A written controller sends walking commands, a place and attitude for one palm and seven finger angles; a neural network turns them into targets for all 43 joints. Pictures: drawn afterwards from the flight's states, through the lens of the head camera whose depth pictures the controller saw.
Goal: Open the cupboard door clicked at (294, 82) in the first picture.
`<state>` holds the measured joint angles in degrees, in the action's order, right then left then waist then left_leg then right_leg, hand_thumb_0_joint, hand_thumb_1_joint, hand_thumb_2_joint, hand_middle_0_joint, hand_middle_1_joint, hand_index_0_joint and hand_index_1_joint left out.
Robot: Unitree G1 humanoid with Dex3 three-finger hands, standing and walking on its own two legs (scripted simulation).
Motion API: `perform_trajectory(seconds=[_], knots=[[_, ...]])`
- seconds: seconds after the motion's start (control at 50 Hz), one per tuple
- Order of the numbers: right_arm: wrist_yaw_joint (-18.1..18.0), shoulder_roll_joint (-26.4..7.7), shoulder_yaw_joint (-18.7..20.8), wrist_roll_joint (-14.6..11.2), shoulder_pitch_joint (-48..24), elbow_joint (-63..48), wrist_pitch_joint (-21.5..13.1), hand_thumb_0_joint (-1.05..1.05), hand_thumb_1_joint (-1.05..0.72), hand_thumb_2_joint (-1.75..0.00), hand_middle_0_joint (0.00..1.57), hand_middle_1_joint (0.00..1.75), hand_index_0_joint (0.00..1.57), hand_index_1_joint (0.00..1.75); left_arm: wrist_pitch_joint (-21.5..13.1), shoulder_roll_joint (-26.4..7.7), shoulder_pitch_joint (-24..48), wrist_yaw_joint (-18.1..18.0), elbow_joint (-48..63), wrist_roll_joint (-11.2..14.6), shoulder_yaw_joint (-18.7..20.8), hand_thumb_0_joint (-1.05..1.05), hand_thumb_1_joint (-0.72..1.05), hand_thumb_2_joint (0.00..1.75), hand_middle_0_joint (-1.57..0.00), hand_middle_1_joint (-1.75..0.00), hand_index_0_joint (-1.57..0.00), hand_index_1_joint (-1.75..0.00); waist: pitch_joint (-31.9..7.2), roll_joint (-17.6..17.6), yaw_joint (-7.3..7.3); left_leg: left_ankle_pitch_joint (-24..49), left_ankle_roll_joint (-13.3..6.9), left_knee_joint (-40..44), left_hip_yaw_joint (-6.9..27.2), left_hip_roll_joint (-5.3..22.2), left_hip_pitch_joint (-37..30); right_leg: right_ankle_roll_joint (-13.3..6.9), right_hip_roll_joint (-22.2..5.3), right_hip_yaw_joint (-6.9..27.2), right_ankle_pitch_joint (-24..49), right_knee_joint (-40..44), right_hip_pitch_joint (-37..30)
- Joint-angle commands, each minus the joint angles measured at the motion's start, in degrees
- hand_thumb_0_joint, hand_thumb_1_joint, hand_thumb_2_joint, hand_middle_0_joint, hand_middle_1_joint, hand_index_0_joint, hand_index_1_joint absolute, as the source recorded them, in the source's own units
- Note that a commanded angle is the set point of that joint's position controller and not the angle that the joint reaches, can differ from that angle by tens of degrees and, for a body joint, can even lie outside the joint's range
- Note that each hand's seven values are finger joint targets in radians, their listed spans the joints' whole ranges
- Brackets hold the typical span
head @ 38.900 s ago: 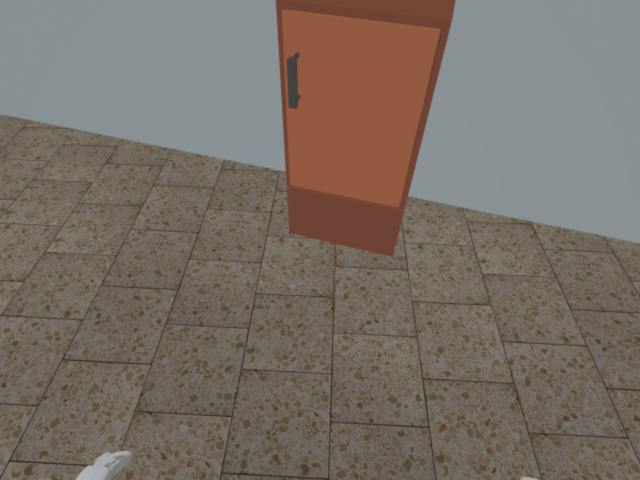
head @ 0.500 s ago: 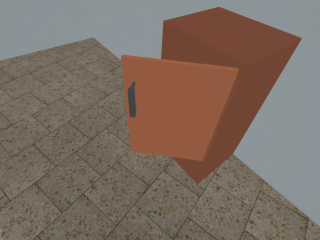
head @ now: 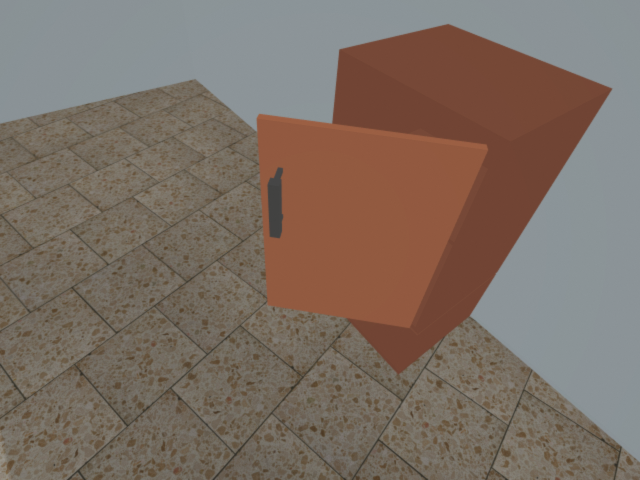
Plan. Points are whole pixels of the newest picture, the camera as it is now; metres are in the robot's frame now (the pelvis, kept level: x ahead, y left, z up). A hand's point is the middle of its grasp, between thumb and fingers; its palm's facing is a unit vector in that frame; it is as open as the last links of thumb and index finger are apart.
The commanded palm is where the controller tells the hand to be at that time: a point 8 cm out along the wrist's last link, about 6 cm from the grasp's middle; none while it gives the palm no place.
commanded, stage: look again from close up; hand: left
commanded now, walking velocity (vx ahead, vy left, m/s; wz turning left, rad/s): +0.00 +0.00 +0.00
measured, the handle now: (277, 203) +0.64 +0.13 -0.05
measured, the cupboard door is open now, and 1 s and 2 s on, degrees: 44 44 44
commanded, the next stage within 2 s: shuffle to correct the standing spot in 0.24 s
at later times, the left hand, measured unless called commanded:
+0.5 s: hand out of the picture -0.02 +0.15 -0.17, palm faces +0.02 -0.99 -0.14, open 7.4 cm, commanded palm none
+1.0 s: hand out of the picture +0.13 +0.16 -0.18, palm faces -0.05 -0.98 -0.18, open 7.3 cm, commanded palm none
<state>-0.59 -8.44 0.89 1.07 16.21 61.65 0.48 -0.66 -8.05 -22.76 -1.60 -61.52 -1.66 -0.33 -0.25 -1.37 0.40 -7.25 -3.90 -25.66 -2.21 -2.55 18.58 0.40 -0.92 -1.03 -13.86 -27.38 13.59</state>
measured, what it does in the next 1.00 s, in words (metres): lifts its right foot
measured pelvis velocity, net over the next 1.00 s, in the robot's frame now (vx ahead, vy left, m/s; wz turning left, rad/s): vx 0.09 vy -0.01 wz -0.07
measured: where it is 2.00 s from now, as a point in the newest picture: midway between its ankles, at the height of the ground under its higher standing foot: outside the picture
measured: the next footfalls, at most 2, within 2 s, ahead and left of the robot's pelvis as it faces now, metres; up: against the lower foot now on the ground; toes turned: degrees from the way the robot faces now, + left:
right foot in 1.04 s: +0.16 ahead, -0.16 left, +0.00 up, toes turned -3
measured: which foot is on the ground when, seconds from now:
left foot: down 0.00-1.00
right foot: down 0.00-0.76, up 0.78-1.00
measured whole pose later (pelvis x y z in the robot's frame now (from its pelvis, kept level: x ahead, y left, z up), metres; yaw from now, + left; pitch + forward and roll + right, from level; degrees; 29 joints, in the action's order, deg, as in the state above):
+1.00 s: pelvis +0.09 -0.01 +0.00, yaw -4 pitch +0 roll -1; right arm -1.9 -4.7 -0.3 1.3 18.6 62.0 -1.9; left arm 0.1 -10.2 -15.0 -1.4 -58.9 -1.4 2.1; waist 3.2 -2.0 -0.6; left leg -14.0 -3.4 -25.9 -6.5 0.0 11.8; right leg 0.1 -2.8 -2.7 -15.2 -38.0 21.1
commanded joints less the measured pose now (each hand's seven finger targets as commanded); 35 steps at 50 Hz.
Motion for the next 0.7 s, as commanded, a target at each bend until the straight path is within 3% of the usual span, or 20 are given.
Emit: perform_trajectory(seconds=[0.0, 0.04, 0.1, 0.32, 0.4, 0.46, 0.52, 0.58, 0.6, 0.62, 0.64, 0.68], knots=[[-0.6, -6.3, 0.9, -0.4, 2.6, -1.9, -1.5, 0.00, -0.90, -0.90, 0.20, 0.30, 0.20, 0.30, -0.7, -4.2, -4.9, -0.4, 0.9, 0.4, 0.6, 0.00, 0.90, 0.90, -0.20, -0.30, -0.20, -0.30, 4.0, 1.5, -0.13, -18.4, 1.2, 10.1, 11.0, 7.9, -0.2, -2.6, -3.3, 5.0, -8.0, 6.3, 3.5], [-0.5, -6.5, 0.8, -0.4, 2.5, -1.7, -1.5, 0.00, -0.90, -0.90, 0.20, 0.30, 0.20, 0.30, -0.7, -4.6, -4.7, -0.4, 1.0, 0.4, 0.7, 0.00, 0.90, 0.90, -0.20, -0.30, -0.20, -0.30, 3.5, 2.3, -0.16, -20.1, 1.2, 10.7, 11.5, 8.1, 0.0, -2.5, -3.4, 5.0, -9.2, 6.6, 3.2], [-0.5, -6.5, 0.9, -0.4, 2.4, -1.5, -1.1, 0.00, -0.90, -0.90, 0.20, 0.30, 0.20, 0.30, -0.3, -4.4, -4.6, -0.5, 0.9, 0.2, 0.7, 0.00, 0.90, 0.90, -0.20, -0.30, -0.20, -0.30, 6.1, 2.4, -0.02, -22.5, 1.1, 11.9, 12.3, 8.3, 2.2, -2.3, -2.8, 4.5, -9.9, 6.2, 3.7], [-0.5, -5.8, 0.8, -0.4, 3.5, -0.9, -1.1, 0.00, -0.90, -0.90, 0.20, 0.30, 0.20, 0.30, -0.5, -3.9, -5.3, -0.5, 0.7, 0.3, 0.8, 0.00, 0.90, 0.90, -0.20, -0.30, -0.20, -0.30, 5.6, 1.6, 0.03, -20.6, 1.3, 11.5, 11.5, 8.1, 0.9, -2.4, -3.0, 5.0, -8.9, 6.8, 3.9], [-0.6, -6.9, 1.4, 0.1, 3.8, -1.1, -0.8, 0.00, -0.90, -0.90, 0.20, 0.30, 0.20, 0.30, 0.0, -4.2, -6.0, 0.1, 1.3, 0.0, 1.6, 0.00, 0.90, 0.90, -0.20, -0.30, -0.20, -0.30, 4.2, 2.1, 0.18, -28.7, 0.6, 10.2, 10.6, 9.0, 0.3, -3.2, -1.4, 5.1, -17.4, 5.2, 5.3], [-0.8, -7.3, 1.9, 0.2, 2.9, -1.6, -1.0, 0.00, -0.90, -0.90, 0.20, 0.30, 0.20, 0.30, 0.1, -3.7, -6.2, 0.9, 1.5, 0.1, 2.1, 0.00, 0.90, 0.90, -0.20, -0.30, -0.20, -0.30, 5.3, 2.2, 0.37, -29.0, 0.0, 9.6, 10.1, 9.9, 1.3, -4.0, -0.3, 5.0, -15.2, 2.9, 5.3], [-0.8, -6.8, 2.2, 0.2, 1.7, -2.6, -1.2, 0.00, -0.90, -0.90, 0.20, 0.30, 0.20, 0.30, 0.0, -3.9, -6.9, 1.4, 2.0, 0.1, 2.7, 0.00, 0.90, 0.90, -0.20, -0.30, -0.20, -0.30, 5.7, 0.0, 0.80, -27.8, 0.7, 3.9, 6.2, 8.1, 3.5, -5.5, -1.8, 9.1, -18.3, 5.2, 4.8], [-0.3, -3.3, 1.4, 0.2, 0.8, -3.7, -1.8, 0.00, -0.90, -0.90, 0.20, 0.30, 0.20, 0.30, -0.4, -6.1, -7.8, 0.9, 1.8, 0.3, 3.5, 0.00, 0.90, 0.90, -0.20, -0.30, -0.20, -0.30, 7.0, -9.0, 1.14, -19.5, 2.1, -10.4, -0.7, 2.8, 10.2, -9.3, -9.0, 21.2, -27.0, 13.7, 1.0], [-0.2, -2.8, 1.2, 0.2, 0.2, -3.9, -2.2, 0.00, -0.90, -0.90, 0.20, 0.30, 0.20, 0.30, -0.8, -6.7, -8.0, 0.7, 1.8, 0.6, 3.8, 0.00, 0.90, 0.90, -0.20, -0.30, -0.20, -0.30, 5.9, -10.0, 1.07, -15.1, 2.1, -15.5, -2.0, 2.8, 10.6, -10.8, -11.9, 24.6, -25.5, 15.9, -0.6], [0.0, -2.5, 1.0, 0.1, -0.1, -4.1, -2.8, 0.00, -0.90, -0.90, 0.20, 0.30, 0.20, 0.30, -1.2, -6.9, -7.3, 0.4, 2.0, 0.6, 3.9, 0.00, 0.90, 0.90, -0.20, -0.30, -0.20, -0.30, 5.6, -9.6, 0.73, -14.0, 1.9, -16.8, -1.5, 3.4, 11.1, -11.8, -12.9, 24.8, -20.8, 15.6, -1.7], [0.1, -2.5, 0.9, 0.0, 0.1, -4.1, -3.1, 0.00, -0.90, -0.90, 0.20, 0.30, 0.20, 0.30, -1.5, -7.0, -6.7, 0.4, 2.2, 0.6, 3.9, 0.00, 0.90, 0.90, -0.20, -0.30, -0.20, -0.30, 4.9, -7.6, 0.46, -14.4, 1.8, -15.7, -1.2, 3.8, 9.5, -12.0, -12.8, 22.9, -17.4, 14.4, -1.5], [0.2, -2.0, 0.9, -0.1, 3.3, -3.0, -3.3, 0.00, -0.90, -0.90, 0.20, 0.30, 0.20, 0.30, -1.3, -6.4, -3.2, 0.5, 3.0, 0.3, 3.6, 0.00, 0.90, 0.90, -0.20, -0.30, -0.20, -0.30, 6.3, -4.6, -1.78, -14.3, 2.0, -6.0, -1.4, 3.8, -2.0, -9.9, -9.2, 16.1, -18.5, 10.1, 8.1]])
